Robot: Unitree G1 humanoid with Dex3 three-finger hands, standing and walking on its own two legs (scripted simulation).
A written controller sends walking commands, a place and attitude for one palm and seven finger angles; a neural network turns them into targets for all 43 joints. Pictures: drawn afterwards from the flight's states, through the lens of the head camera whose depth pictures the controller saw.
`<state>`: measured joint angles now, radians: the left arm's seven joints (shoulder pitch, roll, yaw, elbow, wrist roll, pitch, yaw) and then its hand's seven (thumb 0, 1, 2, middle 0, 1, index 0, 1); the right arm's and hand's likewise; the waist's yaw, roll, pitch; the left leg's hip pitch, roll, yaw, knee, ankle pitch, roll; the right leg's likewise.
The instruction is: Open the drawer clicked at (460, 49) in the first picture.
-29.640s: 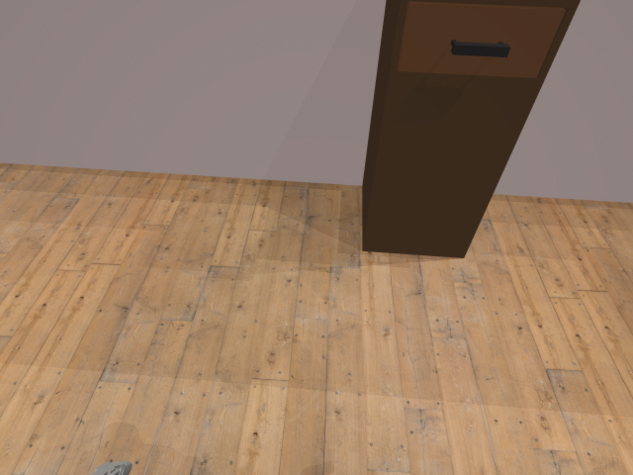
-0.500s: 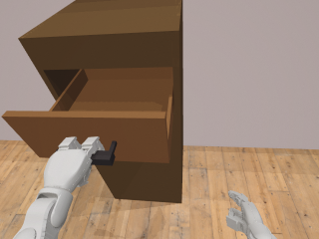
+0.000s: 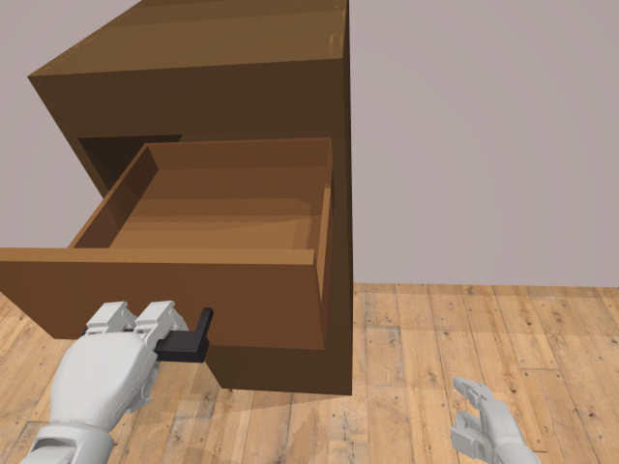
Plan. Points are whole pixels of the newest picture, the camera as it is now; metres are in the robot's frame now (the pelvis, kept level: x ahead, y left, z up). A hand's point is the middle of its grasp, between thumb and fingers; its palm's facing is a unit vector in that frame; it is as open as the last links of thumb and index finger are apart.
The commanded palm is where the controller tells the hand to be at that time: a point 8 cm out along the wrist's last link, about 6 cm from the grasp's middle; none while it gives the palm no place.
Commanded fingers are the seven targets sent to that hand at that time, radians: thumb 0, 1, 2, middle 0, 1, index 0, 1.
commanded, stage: pull the drawer open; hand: left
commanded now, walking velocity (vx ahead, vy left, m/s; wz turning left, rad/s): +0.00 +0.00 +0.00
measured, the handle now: (150, 328) +0.23 +0.22 +0.11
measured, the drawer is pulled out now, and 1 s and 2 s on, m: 0.25 0.30 0.27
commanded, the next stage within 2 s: open the thumb to release the handle in 0.56 s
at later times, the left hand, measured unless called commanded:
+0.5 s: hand (118, 437) +0.12 +0.21 +0.09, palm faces +0.04 -0.14 -0.99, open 6.2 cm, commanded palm +0.06 +0.22 +0.15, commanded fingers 0.00 0.90 0.90 -0.40 -1.35 -0.40 -1.35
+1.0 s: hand (113, 416) +0.14 +0.22 +0.10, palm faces +0.11 -0.15 -0.98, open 8.7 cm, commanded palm +0.10 +0.22 +0.15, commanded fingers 0.00 -0.36 0.36 -0.31 -1.22 -0.31 -1.22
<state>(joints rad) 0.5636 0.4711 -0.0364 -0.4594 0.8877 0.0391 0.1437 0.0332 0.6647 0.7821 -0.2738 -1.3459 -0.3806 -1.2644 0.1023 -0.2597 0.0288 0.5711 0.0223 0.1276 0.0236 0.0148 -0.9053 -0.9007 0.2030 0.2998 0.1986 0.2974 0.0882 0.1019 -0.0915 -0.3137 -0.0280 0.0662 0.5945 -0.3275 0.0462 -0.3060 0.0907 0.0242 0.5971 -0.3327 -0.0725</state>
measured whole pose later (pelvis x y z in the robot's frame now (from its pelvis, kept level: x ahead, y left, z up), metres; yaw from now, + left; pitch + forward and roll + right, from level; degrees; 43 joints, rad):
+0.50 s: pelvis -0.01 +0.00 +0.00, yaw +0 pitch +2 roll +0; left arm 0.79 0.49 -0.01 -0.58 0.88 -0.01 0.22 0.03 0.66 0.77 -0.28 -1.34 -0.37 -1.27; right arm 0.11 -0.27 0.03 0.52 0.02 0.13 0.05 0.01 -0.90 -0.90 0.20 0.30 0.20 0.30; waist 0.10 0.11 -0.10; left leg -0.34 -0.01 0.07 0.65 -0.34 0.05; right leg -0.32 0.10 0.02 0.62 -0.33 -0.07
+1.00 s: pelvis -0.02 +0.01 +0.00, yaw +2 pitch +1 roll +0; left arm 0.59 0.42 -0.06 -0.50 0.92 0.07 0.17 0.01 0.23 0.61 -0.37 -1.28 -0.40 -1.31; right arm 0.12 -0.25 0.03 0.57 0.01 0.11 0.03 0.02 -0.91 -0.90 0.20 0.30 0.20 0.30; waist 0.13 0.12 -0.08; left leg -0.31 -0.04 0.04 0.62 -0.32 0.06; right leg -0.29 0.08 0.00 0.60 -0.32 -0.06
